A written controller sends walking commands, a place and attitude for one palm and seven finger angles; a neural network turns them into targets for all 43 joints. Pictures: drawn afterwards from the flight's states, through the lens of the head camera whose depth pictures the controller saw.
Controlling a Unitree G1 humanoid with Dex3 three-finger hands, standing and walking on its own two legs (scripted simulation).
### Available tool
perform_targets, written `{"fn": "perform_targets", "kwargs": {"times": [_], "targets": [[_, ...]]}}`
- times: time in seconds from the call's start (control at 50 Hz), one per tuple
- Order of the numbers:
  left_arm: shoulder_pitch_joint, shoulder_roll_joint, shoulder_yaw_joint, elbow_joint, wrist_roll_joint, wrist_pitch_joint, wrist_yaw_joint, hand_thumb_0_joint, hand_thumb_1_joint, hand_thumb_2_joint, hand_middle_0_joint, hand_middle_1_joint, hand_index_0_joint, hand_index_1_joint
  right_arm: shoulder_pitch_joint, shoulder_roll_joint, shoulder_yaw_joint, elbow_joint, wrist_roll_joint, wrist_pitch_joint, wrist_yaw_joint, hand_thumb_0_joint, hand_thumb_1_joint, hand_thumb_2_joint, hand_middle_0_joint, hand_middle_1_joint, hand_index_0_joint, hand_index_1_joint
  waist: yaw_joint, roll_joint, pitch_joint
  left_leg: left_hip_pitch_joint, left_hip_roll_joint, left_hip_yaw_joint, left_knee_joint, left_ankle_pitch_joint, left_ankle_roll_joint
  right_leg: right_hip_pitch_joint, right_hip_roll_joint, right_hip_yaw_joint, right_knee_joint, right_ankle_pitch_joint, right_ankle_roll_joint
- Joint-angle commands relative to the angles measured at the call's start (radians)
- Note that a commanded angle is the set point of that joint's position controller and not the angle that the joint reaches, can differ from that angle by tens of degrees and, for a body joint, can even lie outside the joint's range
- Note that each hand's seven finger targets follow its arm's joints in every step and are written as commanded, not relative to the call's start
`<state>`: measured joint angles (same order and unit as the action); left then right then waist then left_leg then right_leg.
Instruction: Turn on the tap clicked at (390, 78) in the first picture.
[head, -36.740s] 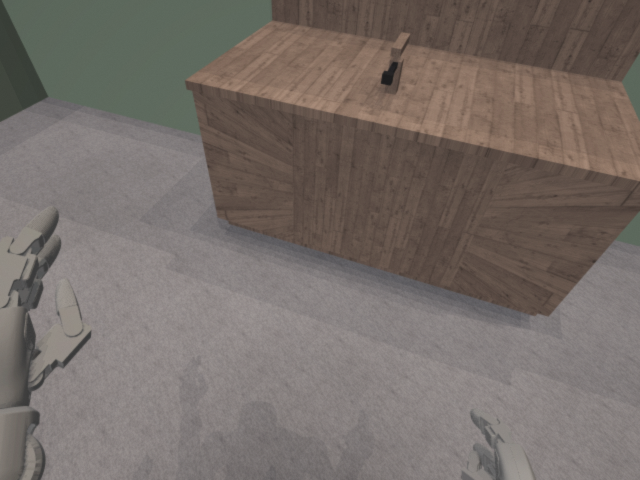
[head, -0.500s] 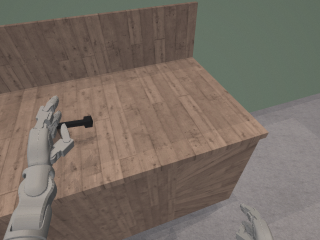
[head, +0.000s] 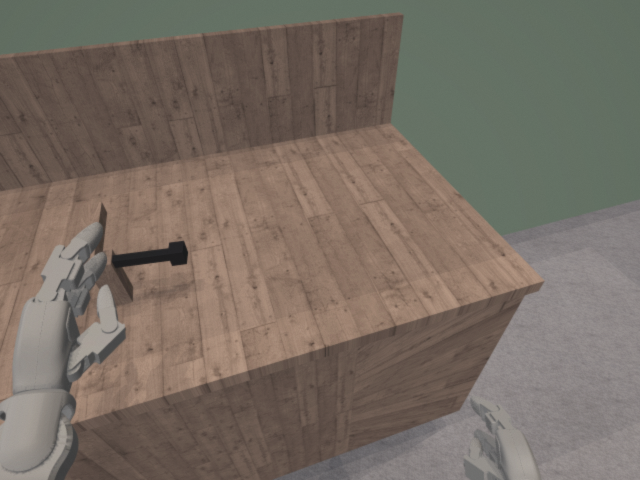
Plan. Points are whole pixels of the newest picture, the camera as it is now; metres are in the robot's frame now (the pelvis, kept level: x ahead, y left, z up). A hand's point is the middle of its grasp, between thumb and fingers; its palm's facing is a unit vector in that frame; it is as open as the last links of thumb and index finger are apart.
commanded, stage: draw the hand back beside the body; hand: left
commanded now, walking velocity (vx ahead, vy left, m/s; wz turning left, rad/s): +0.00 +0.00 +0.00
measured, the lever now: (178, 253) +0.44 +0.30 +0.02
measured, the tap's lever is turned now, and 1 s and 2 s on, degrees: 82 82 82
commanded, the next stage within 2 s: step back with the hand held close in 0.36 s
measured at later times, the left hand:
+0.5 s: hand (114, 330) +0.20 +0.23 +0.16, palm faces +0.38 -0.86 -0.34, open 7.4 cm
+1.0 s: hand (26, 369) +0.15 +0.28 +0.16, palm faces +0.38 -0.81 -0.44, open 7.4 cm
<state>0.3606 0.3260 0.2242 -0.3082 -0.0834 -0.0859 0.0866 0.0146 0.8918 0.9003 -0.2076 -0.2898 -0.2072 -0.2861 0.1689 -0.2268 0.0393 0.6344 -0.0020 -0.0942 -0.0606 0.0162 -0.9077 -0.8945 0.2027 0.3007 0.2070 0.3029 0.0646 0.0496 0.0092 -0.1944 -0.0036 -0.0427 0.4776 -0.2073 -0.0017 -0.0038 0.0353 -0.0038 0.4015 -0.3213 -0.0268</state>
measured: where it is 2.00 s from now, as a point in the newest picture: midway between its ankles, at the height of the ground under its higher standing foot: outside the picture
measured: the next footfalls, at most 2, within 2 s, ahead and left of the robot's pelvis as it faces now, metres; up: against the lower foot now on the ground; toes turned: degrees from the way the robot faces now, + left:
left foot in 1.32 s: -0.05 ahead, +0.15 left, +0.00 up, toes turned +2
right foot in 1.64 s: -0.12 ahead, -0.10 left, +0.00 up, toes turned +1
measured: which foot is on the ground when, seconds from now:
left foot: down 0.00-1.00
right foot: down 0.00-1.00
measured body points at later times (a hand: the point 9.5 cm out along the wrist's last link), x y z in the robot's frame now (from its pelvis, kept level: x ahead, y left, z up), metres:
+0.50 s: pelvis +0.00 +0.00 +0.00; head -0.02 -0.02 +0.45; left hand +0.18 +0.27 +0.18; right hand +0.21 -0.21 -0.08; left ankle +0.04 +0.12 -0.74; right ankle -0.06 -0.10 -0.74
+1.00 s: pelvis -0.06 +0.03 -0.01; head -0.04 +0.04 +0.44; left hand +0.13 +0.33 +0.19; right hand +0.13 -0.20 -0.08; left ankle +0.04 +0.12 -0.74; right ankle -0.06 -0.10 -0.74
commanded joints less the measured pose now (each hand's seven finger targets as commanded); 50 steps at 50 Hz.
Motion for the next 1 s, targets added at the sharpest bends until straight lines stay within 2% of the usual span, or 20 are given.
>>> {"fn": "perform_targets", "kwargs": {"times": [0.0,0.04,0.12,0.18,0.32,0.38,0.46,0.48,0.5,0.52,0.56,0.6,0.64,0.72,0.74,0.76,0.84,0.88,0.94,0.98], "targets": [[-0.096,0.191,0.141,-0.309,0.002,-0.071,0.015,0.000,0.900,0.900,-0.200,-0.300,-0.200,-0.300,-0.157,-0.098,-0.034,-0.179,0.002,-0.062,-0.006,0.000,-0.900,-0.900,0.200,0.300,0.200,0.300,0.007,0.057,-0.108,0.173,0.020,0.001,-0.017,0.196,0.032,-0.156,-0.030,-0.021,-0.065,0.315,-0.013],[-0.052,0.213,0.171,-0.338,0.004,-0.067,0.017,0.000,0.900,0.900,-0.200,-0.300,-0.200,-0.300,-0.161,-0.096,-0.031,-0.180,-0.001,-0.064,-0.004,0.000,-0.900,-0.900,0.200,0.300,0.200,0.300,0.012,0.059,-0.099,0.171,0.022,-0.001,-0.016,0.218,0.032,-0.154,-0.032,-0.019,-0.062,0.336,-0.013],[-0.046,0.163,0.134,-0.284,-0.003,-0.050,0.007,0.000,0.900,0.900,-0.200,-0.300,-0.200,-0.300,-0.153,-0.099,-0.038,-0.180,0.003,-0.051,-0.002,0.000,-0.900,-0.900,0.200,0.300,0.200,0.300,-0.004,-0.034,-0.062,0.148,0.031,-0.001,-0.009,0.194,0.033,-0.181,-0.034,-0.025,-0.058,0.327,-0.003],[-0.081,0.154,0.122,-0.261,-0.001,-0.044,0.006,0.000,0.900,0.900,-0.200,-0.300,-0.200,-0.300,-0.155,-0.099,-0.037,-0.183,0.006,-0.040,-0.008,0.000,-0.900,-0.900,0.200,0.300,0.200,0.300,-0.009,-0.021,-0.034,0.145,0.029,-0.004,-0.014,0.148,0.035,-0.207,-0.033,-0.022,-0.065,0.274,-0.002],[-0.089,0.193,0.141,-0.352,0.007,-0.057,0.018,0.000,0.900,0.900,-0.200,-0.300,-0.200,-0.300,-0.158,-0.095,-0.034,-0.191,-0.003,-0.051,-0.012,0.000,-0.900,-0.900,0.200,0.300,0.200,0.300,0.008,0.014,-0.142,0.179,0.018,-0.005,0.004,0.202,0.040,-0.154,-0.039,-0.017,-0.052,0.339,-0.007],[-0.076,0.186,0.140,-0.337,0.009,-0.054,0.022,0.000,0.900,0.900,-0.200,-0.300,-0.200,-0.300,-0.156,-0.092,-0.030,-0.184,-0.003,-0.055,-0.011,0.000,-0.900,-0.900,0.200,0.300,0.200,0.300,0.006,0.045,-0.104,0.162,0.017,-0.005,0.006,0.190,0.035,-0.167,-0.038,-0.022,-0.056,0.329,-0.010],[-0.135,0.219,0.178,-0.312,0.005,-0.055,0.024,0.000,0.900,0.900,-0.200,-0.300,-0.200,-0.300,-0.164,-0.097,-0.033,-0.175,0.000,-0.048,-0.017,0.000,-0.900,-0.900,0.200,0.300,0.200,0.300,0.002,-0.002,-0.073,0.147,0.017,-0.004,0.005,0.156,0.038,-0.185,-0.033,-0.020,-0.074,0.303,-0.009],[-0.283,0.360,0.326,-0.410,0.003,-0.089,0.036,0.000,0.900,0.900,-0.200,-0.300,-0.200,-0.300,-0.140,-0.095,-0.027,-0.212,0.004,-0.026,-0.025,0.000,-0.900,-0.900,0.200,0.300,0.200,0.300,-0.016,-0.048,-0.009,0.086,0.042,-0.023,0.070,0.176,0.055,-0.263,-0.086,0.059,-0.110,0.472,0.006],[-0.180,0.270,0.262,-0.281,0.007,-0.095,0.020,0.000,0.900,0.900,-0.200,-0.300,-0.200,-0.300,-0.133,-0.085,-0.023,-0.170,-0.004,-0.011,-0.028,0.000,-0.900,-0.900,0.200,0.300,0.200,0.300,-0.032,-0.109,-0.024,0.076,0.039,-0.028,0.108,0.214,0.058,-0.256,-0.108,0.044,-0.097,0.584,0.009],[-0.135,0.243,0.238,-0.251,0.007,-0.087,0.008,0.000,0.900,0.900,-0.200,-0.300,-0.200,-0.300,-0.142,-0.088,-0.031,-0.185,0.001,-0.002,-0.026,0.000,-0.900,-0.900,0.200,0.300,0.200,0.300,-0.036,-0.137,-0.034,0.075,0.039,-0.021,0.123,0.260,0.057,-0.246,-0.121,0.053,-0.081,0.671,0.018],[-0.078,0.201,0.206,-0.242,0.018,-0.089,-0.001,0.000,0.900,0.900,-0.200,-0.300,-0.200,-0.300,-0.118,-0.100,-0.040,-0.198,0.003,0.012,-0.026,0.000,-0.900,-0.900,0.200,0.300,0.200,0.300,-0.036,-0.037,-0.117,0.118,0.043,-0.009,0.109,0.364,0.061,-0.214,-0.116,0.030,-0.014,0.737,0.023],[-0.008,0.162,0.171,-0.266,0.014,-0.082,-0.005,0.000,0.900,0.900,-0.200,-0.300,-0.200,-0.300,-0.116,-0.106,-0.048,-0.220,0.009,0.021,-0.020,0.000,-0.900,-0.900,0.200,0.300,0.200,0.300,-0.031,0.049,-0.155,0.128,0.058,-0.016,0.088,0.390,0.060,-0.226,-0.104,0.026,0.003,0.620,0.029],[0.035,0.168,0.175,-0.305,0.012,-0.080,-0.001,0.000,0.900,0.900,-0.200,-0.300,-0.200,-0.300,-0.127,-0.106,-0.050,-0.231,0.012,0.025,-0.021,0.000,-0.900,-0.900,0.200,0.300,0.200,0.300,-0.022,0.065,-0.173,0.116,0.074,-0.034,0.071,0.398,0.057,-0.228,-0.096,0.026,-0.008,0.502,0.023],[0.076,0.240,0.244,-0.387,0.008,-0.093,0.009,0.000,0.900,0.900,-0.200,-0.300,-0.200,-0.300,-0.128,-0.106,-0.058,-0.261,0.017,0.033,-0.029,0.000,-0.900,-0.900,0.200,0.300,0.200,0.300,-0.022,-0.099,-0.186,0.048,0.076,-0.043,0.094,0.289,0.048,-0.247,-0.113,0.045,-0.030,0.440,0.009],[0.064,0.284,0.280,-0.408,0.008,-0.099,0.017,0.000,0.900,0.900,-0.200,-0.300,-0.200,-0.300,-0.128,-0.110,-0.058,-0.255,0.017,0.033,-0.034,0.000,-0.900,-0.900,0.200,0.300,0.200,0.300,-0.025,-0.090,-0.197,0.050,0.073,-0.048,0.085,0.268,0.044,-0.249,-0.120,0.042,-0.018,0.417,-0.001],[0.067,0.264,0.268,-0.410,0.005,-0.104,0.019,0.000,0.900,0.900,-0.200,-0.300,-0.200,-0.300,-0.127,-0.104,-0.057,-0.258,0.016,0.033,-0.038,0.000,-0.900,-0.900,0.200,0.300,0.200,0.300,-0.029,-0.081,-0.185,0.033,0.073,-0.050,0.078,0.227,0.044,-0.264,-0.115,0.036,-0.016,0.368,0.000],[0.045,0.291,0.292,-0.458,0.005,-0.119,0.036,0.000,0.900,0.900,-0.200,-0.300,-0.200,-0.300,-0.133,-0.121,-0.064,-0.252,0.012,0.006,-0.047,0.000,-0.900,-0.900,0.200,0.300,0.200,0.300,-0.029,0.088,-0.145,-0.017,0.094,-0.109,-0.019,0.023,0.045,-0.313,-0.075,0.022,0.011,0.161,0.003],[0.055,0.252,0.266,-0.449,0.011,-0.123,0.040,0.000,0.900,0.900,-0.200,-0.300,-0.200,-0.300,-0.119,-0.123,-0.065,-0.249,0.011,-0.015,-0.047,0.000,-0.900,-0.900,0.200,0.300,0.200,0.300,-0.032,0.154,-0.130,-0.067,0.115,-0.160,-0.097,-0.113,0.055,-0.304,-0.035,0.005,0.048,0.064,0.016],[0.062,0.224,0.247,-0.428,0.026,-0.125,0.045,0.000,0.900,0.900,-0.200,-0.300,-0.200,-0.300,-0.108,-0.134,-0.066,-0.237,0.009,-0.044,-0.045,0.000,-0.900,-0.900,0.200,0.300,0.200,0.300,-0.033,0.196,-0.128,-0.144,0.148,-0.243,-0.216,-0.341,0.074,-0.257,0.004,-0.003,0.128,-0.009,0.029],[0.063,0.204,0.234,-0.417,0.038,-0.126,0.047,0.000,0.900,0.900,-0.200,-0.300,-0.200,-0.300,-0.088,-0.131,-0.067,-0.231,0.007,-0.058,-0.042,0.000,-0.900,-0.900,0.200,0.300,0.200,0.300,-0.036,0.159,-0.132,-0.188,0.178,-0.290,-0.261,-0.421,0.095,-0.235,0.015,0.009,0.191,-0.041,0.036]]}}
